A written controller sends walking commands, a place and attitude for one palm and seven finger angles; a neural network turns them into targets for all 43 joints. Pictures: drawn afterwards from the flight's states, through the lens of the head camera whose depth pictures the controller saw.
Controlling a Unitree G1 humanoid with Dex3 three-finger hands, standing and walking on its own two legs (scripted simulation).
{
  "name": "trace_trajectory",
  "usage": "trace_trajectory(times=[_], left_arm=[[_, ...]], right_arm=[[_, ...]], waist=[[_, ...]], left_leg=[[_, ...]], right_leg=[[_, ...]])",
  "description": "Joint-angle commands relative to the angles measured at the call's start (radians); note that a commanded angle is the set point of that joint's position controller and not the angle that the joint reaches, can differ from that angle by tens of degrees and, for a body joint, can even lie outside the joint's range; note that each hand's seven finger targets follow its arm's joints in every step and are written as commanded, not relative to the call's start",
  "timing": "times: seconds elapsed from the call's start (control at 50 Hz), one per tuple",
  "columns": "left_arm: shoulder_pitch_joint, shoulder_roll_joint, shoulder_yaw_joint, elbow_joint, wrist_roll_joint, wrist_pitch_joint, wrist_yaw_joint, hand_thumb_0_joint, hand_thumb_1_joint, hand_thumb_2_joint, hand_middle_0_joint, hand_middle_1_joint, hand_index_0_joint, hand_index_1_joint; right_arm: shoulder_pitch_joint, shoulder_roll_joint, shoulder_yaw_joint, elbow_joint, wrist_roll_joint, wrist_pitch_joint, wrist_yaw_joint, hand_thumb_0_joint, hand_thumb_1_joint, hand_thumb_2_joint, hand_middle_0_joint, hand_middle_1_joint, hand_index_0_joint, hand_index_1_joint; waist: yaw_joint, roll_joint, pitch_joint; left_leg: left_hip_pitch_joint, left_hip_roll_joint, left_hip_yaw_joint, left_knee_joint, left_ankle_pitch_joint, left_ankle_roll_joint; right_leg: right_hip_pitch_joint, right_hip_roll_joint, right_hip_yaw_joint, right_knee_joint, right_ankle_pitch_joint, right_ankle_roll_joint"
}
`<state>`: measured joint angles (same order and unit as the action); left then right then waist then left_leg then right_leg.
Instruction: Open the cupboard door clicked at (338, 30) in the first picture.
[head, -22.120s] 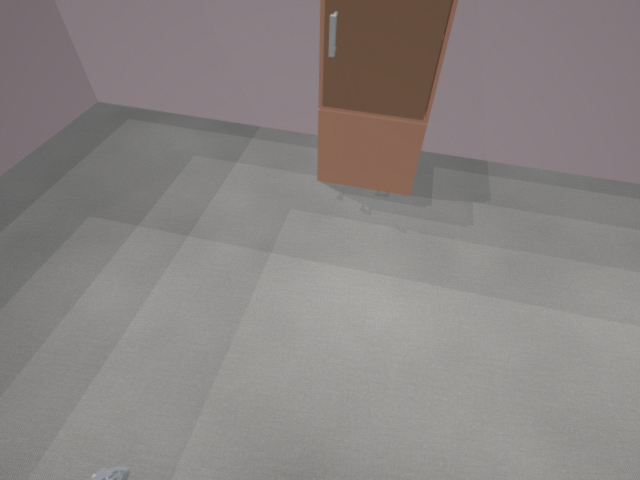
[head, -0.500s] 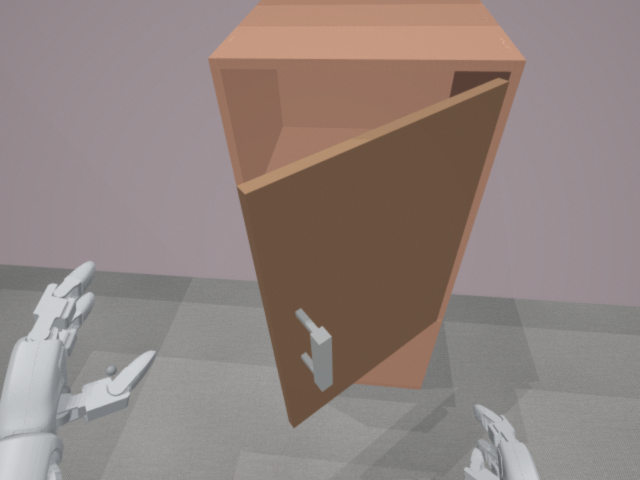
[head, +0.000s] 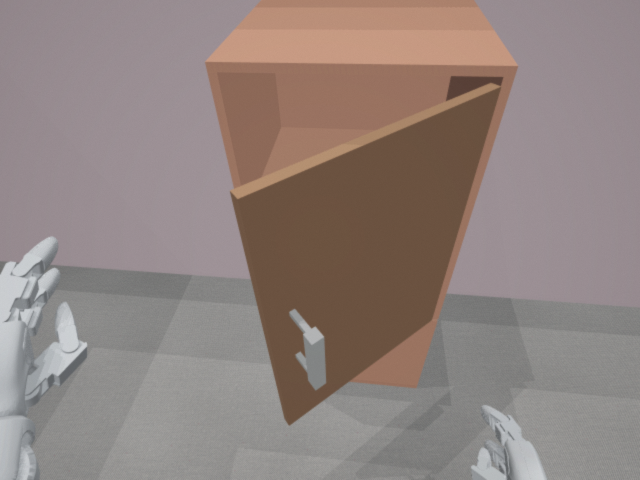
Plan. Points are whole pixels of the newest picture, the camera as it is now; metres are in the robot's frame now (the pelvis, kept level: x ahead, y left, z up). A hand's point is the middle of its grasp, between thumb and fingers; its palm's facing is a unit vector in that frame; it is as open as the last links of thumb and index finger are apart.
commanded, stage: draw the hand back to the body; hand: left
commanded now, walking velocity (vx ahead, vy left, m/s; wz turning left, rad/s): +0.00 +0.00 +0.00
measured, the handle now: (307, 350) +0.32 +0.07 -0.05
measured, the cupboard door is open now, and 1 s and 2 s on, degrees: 43 43 43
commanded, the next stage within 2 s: step back with the hand held close in 0.06 s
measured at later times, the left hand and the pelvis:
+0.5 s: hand (79, 352) +0.18 +0.26 +0.15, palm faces +0.33 -0.80 -0.50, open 7.4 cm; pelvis -0.03 +0.01 +0.00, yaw -2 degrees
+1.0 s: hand out of the picture +0.08 +0.29 +0.15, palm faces +0.49 -0.75 -0.45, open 7.4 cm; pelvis -0.11 +0.02 -0.02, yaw +1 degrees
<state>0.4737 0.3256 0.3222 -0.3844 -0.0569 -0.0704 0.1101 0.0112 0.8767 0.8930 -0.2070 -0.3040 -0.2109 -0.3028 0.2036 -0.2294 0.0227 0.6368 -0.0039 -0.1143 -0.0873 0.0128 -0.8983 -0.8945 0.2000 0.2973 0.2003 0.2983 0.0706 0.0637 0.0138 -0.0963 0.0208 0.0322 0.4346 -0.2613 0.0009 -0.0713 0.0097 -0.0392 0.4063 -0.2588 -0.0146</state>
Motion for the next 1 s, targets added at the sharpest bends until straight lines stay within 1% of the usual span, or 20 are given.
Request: trace_trajectory(times=[0.0, 0.14, 0.16, 0.18, 0.2, 0.24, 0.26, 0.28, 0.34, 0.4, 0.48, 0.58, 0.64, 0.7, 0.78, 0.8, 0.86, 0.92, 0.94, 0.98], left_arm=[[-0.085, 0.194, 0.126, -0.201, -0.003, -0.067, 0.025, 0.0, 0.9, 0.9, -0.2, -0.3, -0.2, -0.3], [-0.097, 0.194, 0.123, -0.193, -0.003, -0.074, 0.021, 0.0, 0.9, 0.9, -0.2, -0.3, -0.2, -0.3], [-0.173, 0.227, 0.137, -0.245, -0.001, -0.082, 0.025, 0.0, 0.9, 0.9, -0.2, -0.3, -0.2, -0.3], [-0.224, 0.328, 0.247, -0.258, 0.007, -0.117, 0.031, 0.0, 0.9, 0.9, -0.2, -0.3, -0.2, -0.3], [-0.118, 0.255, 0.197, -0.163, 0.009, -0.116, 0.02, 0.0, 0.9, 0.9, -0.2, -0.3, -0.2, -0.3], [-0.057, 0.217, 0.157, -0.167, 0.015, -0.123, 0.012, 0.0, 0.9, 0.9, -0.2, -0.3, -0.2, -0.3], [-0.047, 0.224, 0.161, -0.187, 0.017, -0.13, 0.014, 0.0, 0.9, 0.9, -0.2, -0.3, -0.2, -0.3], [-0.015, 0.217, 0.159, -0.195, 0.017, -0.133, 0.017, 0.0, 0.9, 0.9, -0.2, -0.3, -0.2, -0.3], [0.031, 0.242, 0.184, -0.223, 0.014, -0.131, 0.025, 0.0, 0.9, 0.9, -0.2, -0.3, -0.2, -0.3], [0.062, 0.263, 0.207, -0.242, 0.011, -0.127, 0.034, 0.0, 0.9, 0.9, -0.2, -0.3, -0.2, -0.3], [0.076, 0.281, 0.227, -0.285, 0.013, -0.133, 0.045, 0.0, 0.9, 0.9, -0.2, -0.3, -0.2, -0.3], [0.074, 0.27, 0.219, -0.31, 0.019, -0.149, 0.053, 0.0, 0.9, 0.9, -0.2, -0.3, -0.2, -0.3], [0.077, 0.26, 0.221, -0.301, 0.026, -0.162, 0.057, 0.0, 0.9, 0.9, -0.2, -0.3, -0.2, -0.3], [0.054, 0.257, 0.229, -0.318, 0.041, -0.18, 0.06, 0.0, 0.9, 0.9, -0.2, -0.3, -0.2, -0.3], [0.022, 0.244, 0.241, -0.325, 0.062, -0.198, 0.061, 0.0, 0.9, 0.9, -0.2, -0.3, -0.2, -0.3], [0.024, 0.247, 0.251, -0.314, 0.064, -0.201, 0.062, 0.0, 0.9, 0.9, -0.2, -0.3, -0.2, -0.3], [0.02, 0.249, 0.249, -0.325, 0.056, -0.208, 0.058, 0.0, 0.9, 0.9, -0.2, -0.3, -0.2, -0.3], [-0.017, 0.246, 0.217, -0.338, 0.044, -0.206, 0.062, 0.0, 0.9, 0.9, -0.2, -0.3, -0.2, -0.3], [-0.033, 0.252, 0.208, -0.342, 0.038, -0.207, 0.069, 0.0, 0.9, 0.9, -0.2, -0.3, -0.2, -0.3], [-0.045, 0.266, 0.208, -0.349, 0.034, -0.209, 0.08, 0.0, 0.9, 0.9, -0.2, -0.3, -0.2, -0.3]], right_arm=[[-0.144, -0.095, -0.039, -0.157, 0.001, -0.064, -0.008, 0.0, -0.9, -0.9, 0.2, 0.3, 0.2, 0.3], [-0.148, -0.097, -0.043, -0.151, 0.0, -0.068, -0.006, 0.0, -0.9, -0.9, 0.2, 0.3, 0.2, 0.3], [-0.154, -0.101, -0.043, -0.149, 0.0, -0.072, -0.009, 0.0, -0.9, -0.9, 0.2, 0.3, 0.2, 0.3], [-0.141, -0.124, -0.043, -0.18, 0.009, -0.049, -0.009, 0.0, -0.9, -0.9, 0.2, 0.3, 0.2, 0.3], [-0.136, -0.115, -0.047, -0.161, 0.002, -0.03, -0.008, 0.0, -0.9, -0.9, 0.2, 0.3, 0.2, 0.3], [-0.134, -0.12, -0.053, -0.175, 0.0, -0.005, -0.003, 0.0, -0.9, -0.9, 0.2, 0.3, 0.2, 0.3], [-0.141, -0.125, -0.056, -0.18, -0.001, 0.002, -0.005, 0.0, -0.9, -0.9, 0.2, 0.3, 0.2, 0.3], [-0.131, -0.122, -0.056, -0.188, 0.0, 0.01, -0.005, 0.0, -0.9, -0.9, 0.2, 0.3, 0.2, 0.3], [-0.133, -0.12, -0.063, -0.212, 0.004, 0.034, -0.007, 0.0, -0.9, -0.9, 0.2, 0.3, 0.2, 0.3], [-0.135, -0.115, -0.069, -0.227, 0.01, 0.053, -0.011, 0.0, -0.9, -0.9, 0.2, 0.3, 0.2, 0.3], [-0.133, -0.114, -0.073, -0.243, 0.012, 0.062, -0.013, 0.0, -0.9, -0.9, 0.2, 0.3, 0.2, 0.3], [-0.123, -0.121, -0.072, -0.247, 0.012, 0.051, -0.013, 0.0, -0.9, -0.9, 0.2, 0.3, 0.2, 0.3], [-0.112, -0.129, -0.074, -0.246, 0.012, 0.039, -0.01, 0.0, -0.9, -0.9, 0.2, 0.3, 0.2, 0.3], [-0.11, -0.139, -0.073, -0.254, 0.012, 0.019, -0.01, 0.0, -0.9, -0.9, 0.2, 0.3, 0.2, 0.3], [-0.106, -0.141, -0.074, -0.25, 0.007, -0.012, -0.011, 0.0, -0.9, -0.9, 0.2, 0.3, 0.2, 0.3], [-0.098, -0.139, -0.077, -0.246, 0.007, -0.019, -0.011, 0.0, -0.9, -0.9, 0.2, 0.3, 0.2, 0.3], [-0.076, -0.131, -0.081, -0.232, 0.006, -0.034, -0.006, 0.0, -0.9, -0.9, 0.2, 0.3, 0.2, 0.3], [-0.062, -0.119, -0.08, -0.201, -0.001, -0.039, 0.002, 0.0, -0.9, -0.9, 0.2, 0.3, 0.2, 0.3], [-0.05, -0.112, -0.077, -0.185, -0.001, -0.038, 0.004, 0.0, -0.9, -0.9, 0.2, 0.3, 0.2, 0.3], [-0.054, -0.105, -0.071, -0.167, -0.002, -0.032, 0.003, 0.0, -0.9, -0.9, 0.2, 0.3, 0.2, 0.3]], waist=[[-0.001, -0.01, -0.047], [-0.001, -0.016, -0.04], [-0.002, 0.003, -0.066], [-0.05, -0.058, 0.019], [-0.057, -0.096, -0.002], [-0.059, -0.08, -0.039], [-0.057, -0.019, -0.064], [-0.057, -0.001, -0.102], [-0.055, -0.03, -0.159], [-0.055, -0.059, -0.18], [-0.054, -0.017, -0.182], [-0.058, 0.018, -0.131], [-0.063, 0.017, -0.092], [-0.062, 0.063, -0.061], [-0.057, 0.129, -0.052], [-0.056, 0.107, -0.055], [-0.069, -0.011, -0.07], [-0.084, -0.128, -0.034], [-0.09, -0.162, -0.045], [-0.097, -0.135, -0.057]], left_leg=[[0.023, -0.003, 0.001, -0.055, 0.226, 0.022], [0.031, -0.003, 0.004, -0.065, 0.192, 0.025], [0.044, -0.006, 0.004, -0.063, 0.2, 0.026], [-0.023, 0.014, -0.01, -0.025, 0.145, 0.036], [-0.019, 0.007, -0.018, 0.0, 0.142, 0.036], [-0.026, 0.012, -0.01, -0.002, 0.181, 0.029], [-0.02, 0.017, -0.008, -0.011, 0.224, 0.029], [-0.017, 0.027, -0.01, -0.021, 0.284, 0.025], [-0.01, 0.039, -0.007, -0.019, 0.383, 0.023], [-0.036, 0.045, -0.01, -0.018, 0.39, 0.021], [-0.092, 0.049, -0.02, -0.024, 0.367, 0.02], [-0.216, 0.06, -0.044, -0.066, 0.159, 0.033], [-0.331, 0.069, -0.066, -0.1, -0.056, 0.05], [-0.493, 0.097, -0.114, -0.163, -0.276, 0.074], [-0.677, 0.157, -0.178, -0.225, -0.46, 0.112], [-0.7, 0.163, -0.184, -0.209, -0.459, 0.118], [-0.601, 0.087, -0.13, -0.068, -0.388, 0.088], [-0.359, -0.011, -0.055, 0.152, -0.282, 0.032], [-0.251, -0.036, -0.036, 0.224, -0.208, 0.01], [-0.16, -0.033, -0.05, 0.21, -0.157, 0.007]], right_leg=[[-0.033, -0.013, 0.014, -0.075, 0.222, 0.006], [-0.043, -0.011, 0.018, -0.095, 0.183, 0.009], [-0.029, -0.014, 0.023, -0.099, 0.196, 0.006], [-0.145, -0.058, 0.12, -0.149, 0.266, 0.008], [-0.144, -0.076, 0.121, -0.149, 0.296, 0.005], [-0.128, -0.082, 0.112, -0.125, 0.339, 0.006], [-0.112, -0.084, 0.099, -0.102, 0.382, 0.005], [-0.083, -0.077, 0.084, -0.072, 0.413, 0.008], [-0.062, -0.063, 0.069, -0.036, 0.473, 0.018], [-0.048, -0.06, 0.067, -0.013, 0.487, 0.021], [-0.038, -0.054, 0.07, 0.017, 0.462, 0.019], [-0.043, -0.035, 0.076, 0.024, 0.286, 0.026], [-0.029, -0.027, 0.088, 0.035, 0.179, 0.027], [0.04, -0.003, 0.077, 0.104, 0.087, 0.034], [0.15, 0.039, 0.055, 0.266, 0.089, 0.045], [0.163, 0.04, 0.062, 0.286, 0.107, 0.046], [0.04, -0.002, 0.152, 0.17, 0.094, 0.021], [-0.303, -0.11, 0.292, -0.071, -0.179, -0.037], [-0.406, -0.146, 0.291, -0.12, -0.219, -0.055], [-0.471, -0.146, 0.232, -0.107, -0.177, -0.05]])
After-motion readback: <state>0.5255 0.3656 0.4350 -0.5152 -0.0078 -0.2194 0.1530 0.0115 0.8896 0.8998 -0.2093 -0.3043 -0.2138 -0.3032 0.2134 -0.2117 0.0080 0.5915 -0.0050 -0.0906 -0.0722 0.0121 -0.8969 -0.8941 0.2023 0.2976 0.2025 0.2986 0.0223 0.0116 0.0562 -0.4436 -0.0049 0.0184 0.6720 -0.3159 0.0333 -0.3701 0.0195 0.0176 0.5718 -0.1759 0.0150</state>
